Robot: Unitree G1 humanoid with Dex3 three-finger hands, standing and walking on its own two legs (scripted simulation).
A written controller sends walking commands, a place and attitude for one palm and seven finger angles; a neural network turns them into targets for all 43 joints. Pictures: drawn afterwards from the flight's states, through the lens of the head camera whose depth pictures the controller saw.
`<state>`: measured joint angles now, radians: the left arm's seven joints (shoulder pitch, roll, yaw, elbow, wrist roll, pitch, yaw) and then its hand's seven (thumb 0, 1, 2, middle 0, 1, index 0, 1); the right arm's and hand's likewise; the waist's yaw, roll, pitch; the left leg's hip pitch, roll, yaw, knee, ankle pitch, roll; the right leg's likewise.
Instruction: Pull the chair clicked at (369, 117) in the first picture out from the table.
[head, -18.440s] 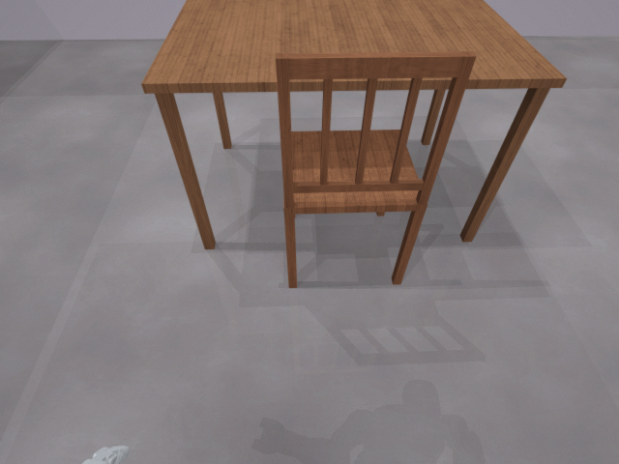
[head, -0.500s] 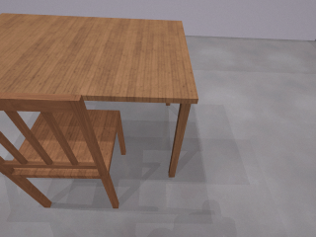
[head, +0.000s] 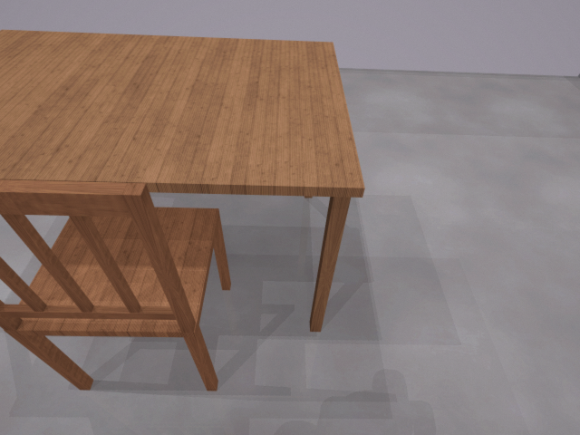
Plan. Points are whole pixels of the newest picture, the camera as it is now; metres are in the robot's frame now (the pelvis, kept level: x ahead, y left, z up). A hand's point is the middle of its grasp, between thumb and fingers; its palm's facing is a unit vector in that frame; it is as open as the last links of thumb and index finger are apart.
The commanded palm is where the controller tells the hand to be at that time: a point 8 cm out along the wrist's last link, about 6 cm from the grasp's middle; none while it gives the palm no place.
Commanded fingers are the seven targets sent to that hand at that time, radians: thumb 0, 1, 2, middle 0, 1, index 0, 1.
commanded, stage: look again from close up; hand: left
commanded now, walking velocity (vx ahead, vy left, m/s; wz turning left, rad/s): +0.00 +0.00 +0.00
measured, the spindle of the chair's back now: (55, 267) +0.39 +0.47 -0.09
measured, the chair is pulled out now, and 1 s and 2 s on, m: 0.00 0.00 0.00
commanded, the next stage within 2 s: none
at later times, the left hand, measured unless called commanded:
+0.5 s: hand out of the picture -0.03 +0.25 -0.18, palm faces -0.02 -0.98 -0.21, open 7.4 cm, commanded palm none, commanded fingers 0.00 0.90 0.90 -0.20 -0.30 -0.20 -0.30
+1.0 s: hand out of the picture -0.13 +0.20 -0.17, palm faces +0.01 -0.99 -0.14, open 7.4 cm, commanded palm none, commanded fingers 0.00 0.90 0.90 -0.20 -0.30 -0.20 -0.30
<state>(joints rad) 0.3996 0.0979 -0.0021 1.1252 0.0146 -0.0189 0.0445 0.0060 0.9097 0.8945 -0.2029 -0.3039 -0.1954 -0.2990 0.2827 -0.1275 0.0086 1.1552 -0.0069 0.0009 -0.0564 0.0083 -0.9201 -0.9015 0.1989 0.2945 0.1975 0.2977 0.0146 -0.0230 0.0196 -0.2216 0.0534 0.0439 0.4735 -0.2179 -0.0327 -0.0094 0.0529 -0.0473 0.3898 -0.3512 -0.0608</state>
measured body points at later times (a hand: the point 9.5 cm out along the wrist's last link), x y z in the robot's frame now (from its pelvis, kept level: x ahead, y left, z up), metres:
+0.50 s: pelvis -0.05 +0.07 +0.00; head -0.05 +0.08 +0.45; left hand -0.03 +0.30 -0.16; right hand -0.03 -0.16 -0.15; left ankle +0.01 +0.12 -0.74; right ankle -0.09 -0.07 -0.74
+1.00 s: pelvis -0.06 +0.05 +0.00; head -0.05 +0.06 +0.45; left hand -0.13 +0.26 -0.16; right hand -0.05 -0.18 -0.15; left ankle +0.01 +0.12 -0.74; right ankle -0.09 -0.07 -0.74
